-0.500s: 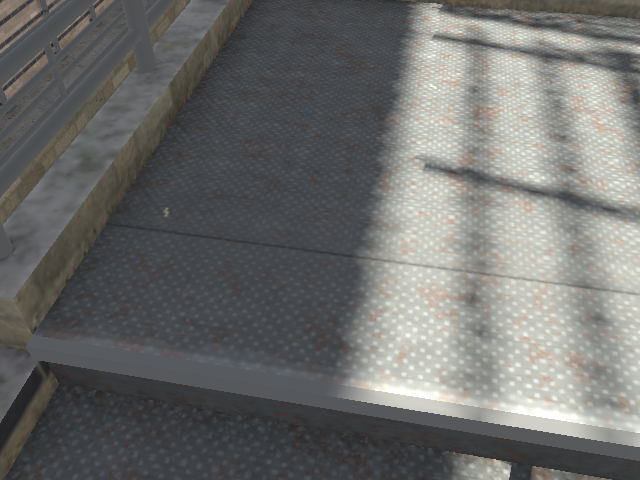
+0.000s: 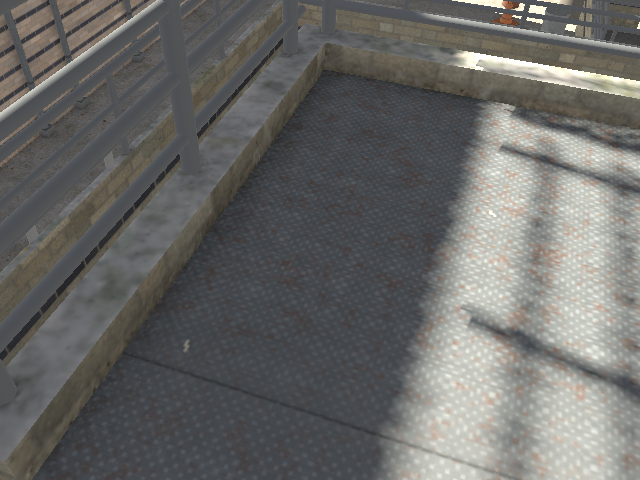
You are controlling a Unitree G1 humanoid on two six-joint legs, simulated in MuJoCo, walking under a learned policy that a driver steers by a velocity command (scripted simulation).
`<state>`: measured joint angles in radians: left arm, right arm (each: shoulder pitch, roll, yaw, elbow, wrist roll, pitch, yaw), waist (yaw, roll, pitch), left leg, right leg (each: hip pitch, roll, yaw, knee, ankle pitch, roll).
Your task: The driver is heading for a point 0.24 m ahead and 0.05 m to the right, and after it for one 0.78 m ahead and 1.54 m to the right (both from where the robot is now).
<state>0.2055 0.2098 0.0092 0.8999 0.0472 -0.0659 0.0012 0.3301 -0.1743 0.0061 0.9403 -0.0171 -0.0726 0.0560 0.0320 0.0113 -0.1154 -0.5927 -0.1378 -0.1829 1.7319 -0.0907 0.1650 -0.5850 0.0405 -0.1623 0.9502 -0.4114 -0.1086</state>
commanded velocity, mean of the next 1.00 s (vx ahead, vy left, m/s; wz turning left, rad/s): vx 0.50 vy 0.00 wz -0.44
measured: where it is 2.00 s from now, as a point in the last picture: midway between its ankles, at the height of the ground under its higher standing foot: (499, 301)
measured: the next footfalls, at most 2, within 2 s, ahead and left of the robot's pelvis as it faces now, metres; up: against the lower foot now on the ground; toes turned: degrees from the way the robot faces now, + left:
left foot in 0.42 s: +0.46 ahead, +0.15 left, +0.16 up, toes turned -4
right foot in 0.96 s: +0.64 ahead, -0.20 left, +0.16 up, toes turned -34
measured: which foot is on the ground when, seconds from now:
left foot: up 0.00-0.40, down 0.42-0.98, up 1.00-1.00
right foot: down 0.00-0.42, up 0.44-0.94, down 0.96-1.00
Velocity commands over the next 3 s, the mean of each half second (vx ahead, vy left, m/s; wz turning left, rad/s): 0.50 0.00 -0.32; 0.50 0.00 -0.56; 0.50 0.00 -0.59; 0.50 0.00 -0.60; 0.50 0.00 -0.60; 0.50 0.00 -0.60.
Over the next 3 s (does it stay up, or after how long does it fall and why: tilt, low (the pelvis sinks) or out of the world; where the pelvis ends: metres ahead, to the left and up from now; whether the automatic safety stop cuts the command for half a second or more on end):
stays up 1.01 -0.92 0.20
